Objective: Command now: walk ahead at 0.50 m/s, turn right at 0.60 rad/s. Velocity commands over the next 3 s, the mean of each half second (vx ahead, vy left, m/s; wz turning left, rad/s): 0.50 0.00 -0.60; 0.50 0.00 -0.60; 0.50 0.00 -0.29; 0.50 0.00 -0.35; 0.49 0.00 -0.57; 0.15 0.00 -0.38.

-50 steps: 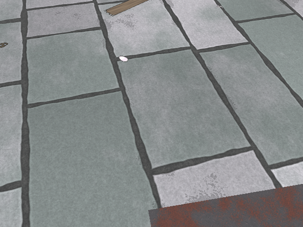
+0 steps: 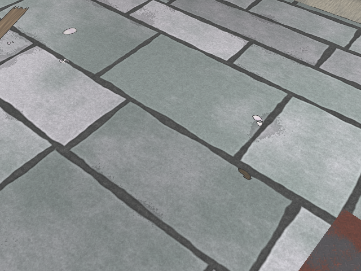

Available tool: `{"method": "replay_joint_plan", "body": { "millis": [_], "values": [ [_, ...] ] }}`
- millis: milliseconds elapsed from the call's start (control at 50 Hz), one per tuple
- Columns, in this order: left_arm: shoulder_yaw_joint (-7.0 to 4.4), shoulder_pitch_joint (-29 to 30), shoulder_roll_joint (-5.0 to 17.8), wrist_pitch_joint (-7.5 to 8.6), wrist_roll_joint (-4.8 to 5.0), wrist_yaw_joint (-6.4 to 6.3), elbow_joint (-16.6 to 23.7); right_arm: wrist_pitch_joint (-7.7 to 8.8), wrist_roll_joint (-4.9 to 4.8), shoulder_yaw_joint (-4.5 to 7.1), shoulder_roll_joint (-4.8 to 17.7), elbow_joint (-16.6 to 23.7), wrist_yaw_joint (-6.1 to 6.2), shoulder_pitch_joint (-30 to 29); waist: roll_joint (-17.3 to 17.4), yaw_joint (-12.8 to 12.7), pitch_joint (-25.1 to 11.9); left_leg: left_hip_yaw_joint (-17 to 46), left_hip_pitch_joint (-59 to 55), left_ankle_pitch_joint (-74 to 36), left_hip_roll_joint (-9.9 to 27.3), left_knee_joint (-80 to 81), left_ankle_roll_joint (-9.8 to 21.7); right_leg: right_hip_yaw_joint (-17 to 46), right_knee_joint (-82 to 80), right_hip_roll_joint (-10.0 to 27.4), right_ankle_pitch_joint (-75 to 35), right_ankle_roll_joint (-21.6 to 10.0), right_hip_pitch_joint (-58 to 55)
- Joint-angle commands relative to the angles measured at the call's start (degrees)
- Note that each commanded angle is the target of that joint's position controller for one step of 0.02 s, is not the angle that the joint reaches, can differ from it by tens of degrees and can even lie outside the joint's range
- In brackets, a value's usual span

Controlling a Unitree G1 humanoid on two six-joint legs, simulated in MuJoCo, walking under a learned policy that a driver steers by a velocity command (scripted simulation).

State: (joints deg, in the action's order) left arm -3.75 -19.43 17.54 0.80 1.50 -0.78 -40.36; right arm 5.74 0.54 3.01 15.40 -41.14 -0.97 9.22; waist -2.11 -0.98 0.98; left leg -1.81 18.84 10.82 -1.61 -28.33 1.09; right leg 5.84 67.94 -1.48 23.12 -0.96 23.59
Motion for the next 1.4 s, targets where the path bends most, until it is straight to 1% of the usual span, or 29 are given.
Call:
{"method": "replay_joint_plan", "body": {
  "millis": [20, 120, 280, 340, 380, 400, 420, 440, 460, 480, 500, 600, 680, 760, 820, 860, 880, 900, 920, 940, 980, 1040, 1120, 1220, 1300, 1340, 1360, 1380, 1400],
  "values": [
    [-1.89, 2.52, 5.24, 0.55, 0.24, 0.41, 5.73, 0.44, 0.21, 1.61, 5.69, 1.46, 0.59, 2.94, 8.96, 2.26, -0.6, 16.89, -13.36, 0.1, 15.89, 16.42, 7.97, 1.45, 0.16, 6.96, -5.07, 0.57, 15.35],
    [-1.05, 6.82, 2.53, 0.07, -0.22, 0.92, 7.63, 0.78, -0.16, 2.67, 8.62, -0.98, 0.77, 4.08, 6.5, 2.49, 0.54, 7.17, -14.53, -10.97, 16.97, 19.47, 9.99, 0.08, -9.12, 8.21, -12.61, 1.78, 19.18],
    [-0.26, 18.44, 1.49, 0.99, 0.01, 3.76, 11.0, -1.18, -1.57, 3.45, 12.18, -4.06, 1.19, 7.58, 5.59, 5.76, 3.91, -5.13, -20.48, -18.89, 17.13, 18.24, 6.77, -6.85, -29.74, 6.12, -21.91, -0.95, 14.14],
    [-1.78, 15.12, 4.45, 0.52, -0.49, 4.02, 11.27, -2.25, -2.55, 4.29, 14.75, -4.16, 1.6, 7.21, 7.85, 1.96, 0.36, -8.36, -24.11, -44.03, 17.54, 8.04, 5.13, -11.02, -31.7, 1.43, -13.34, -4.43, 5.7],
    [-4.89, -1.28, 9.62, -0.11, -0.28, 3.06, 7.02, -2.79, -2.68, 3.84, 13.84, -3.68, 2.04, 6.47, 5.94, -7.16, -8.21, -10.98, -15.74, -46.76, 14.63, -14.09, 2.3, -11.22, -36.59, -2.65, -16.32, -8.53, -17.99],
    [-6.04, -7.36, 14.48, -0.71, 0.33, 1.77, 5.49, -2.46, 0.33, 1.82, 7.95, -2.43, 1.85, 9.14, -6.22, -6.74, -13.03, -10.71, 1.43, -7.87, 10.51, -33.16, -0.21, 6.26, -36.07, 8.81, -19.31, -12.45, -35.16],
    [-5.8, -3.99, 17.79, 0.34, 0.42, 2.13, 7.9, -0.69, 0.25, 0.17, 4.7, 1.21, 1.11, 11.07, -15.03, -1.81, -22.0, 0.09, 21.14, 24.4, -0.88, -50.34, -2.46, 40.27, -46.79, 20.34, -2.28, -24.28, -48.0],
    [-4.33, -4.29, 12.2, 1.3, 0.04, 2.67, 8.11, 1.04, -1.89, 1.49, 10.77, 1.72, 0.37, 3.92, -5.34, -6.23, -20.0, 7.57, 27.34, 20.33, 2.43, -52.27, -1.43, 38.69, -51.53, 19.89, 1.17, -21.1, -45.93],
    [-3.59, -2.6, 10.31, 2.1, -0.4, 2.69, 7.44, 1.97, -3.11, 1.46, 11.01, 3.16, 0.09, 0.47, -3.79, -5.32, -11.94, 6.61, 28.96, 15.07, 4.41, -49.0, -0.24, 30.96, -51.97, 18.0, -2.18, -18.85, -38.66],
    [-3.08, 0.99, 9.06, 2.52, -0.47, 2.68, 7.51, 2.24, -2.08, 1.22, 10.01, 2.49, 0.53, 0.5, 1.8, -2.3, -7.27, 6.72, 25.72, 10.75, 6.81, -43.84, -0.4, 24.85, -52.02, 15.5, -9.03, -17.02, -29.78],
    [-2.57, 4.2, 7.45, 2.63, -0.73, 2.46, 7.96, 2.0, -0.66, 1.56, 10.37, 1.94, 0.86, 1.1, 1.5, -0.19, -5.3, 6.91, 21.88, 8.41, 8.26, -39.19, -1.01, 20.24, -52.47, 13.43, -15.27, -16.12, -23.57],
    [-2.47, 4.78, 8.03, 2.95, -1.04, 0.82, 7.1, -0.37, 0.56, 1.17, 7.76, 2.25, 0.87, 0.0, 0.28, 1.77, -2.07, 5.12, 17.15, 0.57, 7.69, -27.77, -5.0, 12.07, -55.49, 9.55, -27.44, -16.23, -11.65],
    [-2.7, 1.6, 8.79, 2.34, -0.54, -0.12, 5.04, -0.12, 0.19, 0.13, 5.36, 4.39, 0.37, -8.93, -1.39, -1.64, -0.2, 4.74, 13.47, -13.86, 4.39, -10.42, -5.81, 8.8, -54.47, 5.98, -21.87, -12.67, -8.82],
    [-2.85, -1.86, 8.84, 1.91, 0.08, -0.28, 2.76, 0.67, -0.82, 0.45, 6.64, 6.14, -0.52, -13.49, -2.25, -3.26, 0.34, 6.14, 10.1, -16.12, 2.4, -2.46, -4.62, 13.27, -51.05, 7.64, -17.13, -11.31, -11.51],
    [-2.91, -1.83, 8.46, 1.29, -0.01, -0.58, 2.13, 1.27, -0.99, 1.4, 8.51, 5.97, -0.83, -11.36, -4.41, -1.67, -0.18, 6.94, 7.29, -8.97, 1.98, -0.05, -2.48, 18.05, -45.78, 9.37, -18.19, -10.15, -16.09],
    [-2.25, -0.72, 6.42, 1.0, -0.28, -0.43, 2.44, 1.76, -0.56, 2.68, 10.26, 4.01, -0.29, -2.81, -4.82, 2.82, -4.05, 5.53, -5.28, -7.64, 2.28, 2.97, 0.41, 17.04, -37.74, 6.2, -22.88, -7.73, -14.78],
    [-0.97, -0.85, 3.09, 1.14, -1.01, -0.19, 3.37, 2.0, 0.46, 3.51, 13.01, 3.36, 0.17, 5.42, -0.14, 6.3, -11.98, 13.13, -20.03, -5.52, 10.71, 1.39, 4.03, 13.04, -22.99, 2.84, -17.48, -5.58, -8.6],
    [0.08, -8.65, -0.2, 1.54, 0.57, -0.2, 4.71, 1.19, 1.04, 4.7, 17.34, 1.42, 0.11, 11.37, 18.68, 3.67, -20.39, 39.21, -39.69, 8.19, 23.86, 6.37, 13.37, 4.98, -3.65, -5.39, 7.76, -1.14, 11.74],
    [-0.6, -8.7, 5.24, 1.7, 0.94, -0.39, 3.68, 0.88, -0.59, 3.7, 12.58, 1.82, -0.33, 11.03, 16.71, 4.42, -18.02, 47.82, -39.02, 21.45, 25.78, 10.35, 13.22, 5.91, 5.0, -1.17, 10.19, -0.25, 19.55],
    [-1.65, -2.62, 8.72, 1.45, 0.76, -0.35, 3.99, 0.5, -0.75, 2.77, 9.12, 2.41, -0.03, 8.51, 10.97, 5.89, -10.31, 39.23, -32.22, 21.45, 23.44, 11.52, 10.7, 5.12, 7.39, 1.0, 4.93, 0.3, 21.8],
    [-1.92, 3.32, 8.07, 1.24, -0.42, -0.32, 5.37, -0.2, 0.07, 1.95, 6.98, 2.2, 0.31, 3.95, 6.33, 4.34, -2.25, 25.55, -19.53, 7.4, 18.89, 13.29, 8.75, 2.54, 4.04, 4.54, -1.87, 0.79, 19.31],
    [-1.62, 2.65, 4.52, 0.42, 0.34, 0.36, 5.56, 0.36, -0.03, 1.66, 5.74, 1.03, 0.59, 2.98, 9.21, 2.18, -0.55, 15.11, -12.99, -0.98, 15.95, 17.18, 8.53, 0.77, -0.62, 7.17, -4.69, 0.7, 14.74],
    [-0.42, 6.6, 1.53, 0.49, -0.55, 0.59, 6.88, 0.9, -0.34, 2.47, 8.44, -1.58, 0.24, 5.2, 6.37, 2.4, 0.39, 9.5, -13.2, -8.99, 16.82, 20.03, 11.07, 0.76, -11.08, 7.36, -10.35, 1.17, 16.5],
    [0.69, 15.42, 0.46, 2.11, -0.66, 2.42, 8.18, -0.13, -1.61, 2.67, 10.56, -3.8, 0.31, 7.24, 5.61, 4.84, 2.17, 1.45, -13.52, -12.81, 14.65, 20.54, 9.36, -4.4, -28.41, 6.05, -22.18, 0.62, 11.08],
    [0.39, 19.71, 2.04, 2.4, -0.41, 3.19, 9.95, -1.44, -2.59, 3.08, 12.56, -6.42, 0.4, 10.79, 6.76, 4.82, 3.24, 1.65, -19.52, -17.48, 17.84, 18.17, 8.3, -5.88, -34.73, 4.71, -17.72, -1.52, 9.23],
    [-0.8, 14.72, 4.22, 2.46, -0.94, 3.14, 8.78, -2.15, -3.01, 3.15, 13.53, -6.97, 0.69, 9.91, 7.57, 0.53, -0.34, -0.74, -20.56, -32.8, 17.15, 10.27, 6.57, -8.32, -38.45, 1.95, -16.15, -3.77, -0.54],
    [-2.23, 6.47, 6.56, 2.32, -1.14, 2.8, 5.96, -2.38, -2.91, 2.65, 12.57, -7.19, 0.89, 10.09, 6.77, -3.63, -5.35, -3.28, -17.61, -38.38, 14.76, 0.51, 4.99, -9.65, -40.28, 0.06, -18.02, -5.37, -12.87],
    [-3.67, -3.32, 10.14, 1.93, -1.21, 2.03, 3.6, -2.19, -1.62, 1.47, 10.14, -6.26, 1.13, 10.1, 3.81, -7.82, -12.09, -4.7, -6.95, -27.48, 12.31, -14.18, 2.67, -2.33, -38.19, 5.94, -18.88, -7.9, -29.44],
    [-4.63, -6.27, 16.64, 1.72, -1.53, 1.52, 2.93, -1.23, -0.28, -0.95, 3.14, -3.71, 0.69, 15.29, -11.59, -4.14, -19.09, -4.29, 15.48, 10.69, 2.48, -36.35, -1.37, 26.41, -42.89, 21.46, -9.17, -17.24, -46.82]
  ]
}}
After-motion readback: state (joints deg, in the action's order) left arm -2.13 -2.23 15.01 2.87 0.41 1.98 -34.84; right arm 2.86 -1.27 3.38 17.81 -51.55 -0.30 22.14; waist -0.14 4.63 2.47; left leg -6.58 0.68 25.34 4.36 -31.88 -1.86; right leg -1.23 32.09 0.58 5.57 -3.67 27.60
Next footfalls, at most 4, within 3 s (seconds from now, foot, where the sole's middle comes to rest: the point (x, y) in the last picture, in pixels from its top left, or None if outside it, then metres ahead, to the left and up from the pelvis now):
0.38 right None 0.34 -0.18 -0.77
0.88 left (214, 220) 0.69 -0.10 -0.77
1.38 right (309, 214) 0.72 -0.48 -0.77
1.88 left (299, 143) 1.09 -0.52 -0.77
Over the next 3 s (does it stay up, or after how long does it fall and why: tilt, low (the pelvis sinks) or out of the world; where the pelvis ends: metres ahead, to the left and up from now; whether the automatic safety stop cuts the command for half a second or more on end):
stays up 1.10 -0.92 0.00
